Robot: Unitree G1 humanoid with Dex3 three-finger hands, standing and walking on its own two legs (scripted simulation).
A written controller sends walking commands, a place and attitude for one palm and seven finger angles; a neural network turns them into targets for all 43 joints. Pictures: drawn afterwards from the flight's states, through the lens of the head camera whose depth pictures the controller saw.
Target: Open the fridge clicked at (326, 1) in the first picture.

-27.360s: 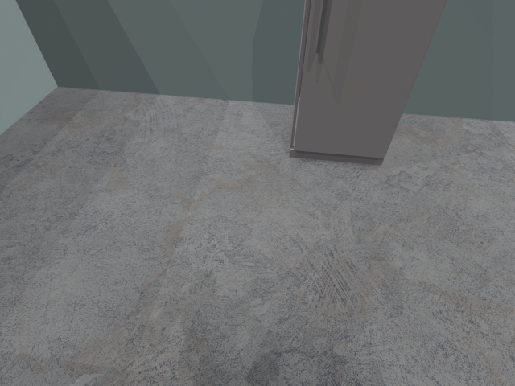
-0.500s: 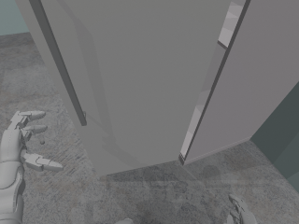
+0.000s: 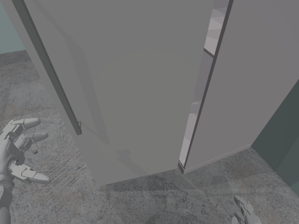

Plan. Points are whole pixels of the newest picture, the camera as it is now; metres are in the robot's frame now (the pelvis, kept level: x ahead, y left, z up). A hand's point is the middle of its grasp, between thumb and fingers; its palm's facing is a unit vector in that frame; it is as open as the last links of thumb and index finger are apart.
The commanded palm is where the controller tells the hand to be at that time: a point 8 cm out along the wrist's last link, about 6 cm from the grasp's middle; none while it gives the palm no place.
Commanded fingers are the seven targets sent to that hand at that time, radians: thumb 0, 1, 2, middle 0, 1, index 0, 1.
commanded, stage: draw the hand back to the body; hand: left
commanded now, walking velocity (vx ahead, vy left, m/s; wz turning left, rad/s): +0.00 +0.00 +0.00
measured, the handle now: (56, 78) +0.45 +0.31 +0.17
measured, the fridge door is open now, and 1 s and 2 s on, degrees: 81 81 81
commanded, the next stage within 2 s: step back with the hand held close in 1.32 s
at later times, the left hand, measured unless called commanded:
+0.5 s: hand (24, 154) +0.22 +0.30 +0.13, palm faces +0.46 -0.82 -0.35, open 13.1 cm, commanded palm +0.17 +0.33 +0.16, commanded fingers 0.00 0.14 0.53 -0.23 -0.75 -0.23 -0.75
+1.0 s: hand (24, 137) +0.23 +0.28 +0.18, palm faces +0.45 -0.81 -0.38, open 8.2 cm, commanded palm +0.18 +0.31 +0.20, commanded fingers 0.00 0.90 0.90 -0.20 -0.30 -0.20 -0.30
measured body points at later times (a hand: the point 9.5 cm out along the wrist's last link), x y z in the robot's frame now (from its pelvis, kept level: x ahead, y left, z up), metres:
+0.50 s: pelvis +0.01 +0.01 +0.02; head +0.00 -0.01 +0.47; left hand +0.19 +0.34 +0.15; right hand +0.20 -0.22 -0.06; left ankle +0.05 +0.12 -0.71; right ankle -0.02 -0.10 -0.71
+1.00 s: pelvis +0.04 +0.01 +0.03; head +0.01 +0.00 +0.48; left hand +0.20 +0.32 +0.20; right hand +0.23 -0.20 -0.05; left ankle +0.05 +0.12 -0.71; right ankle -0.02 -0.10 -0.71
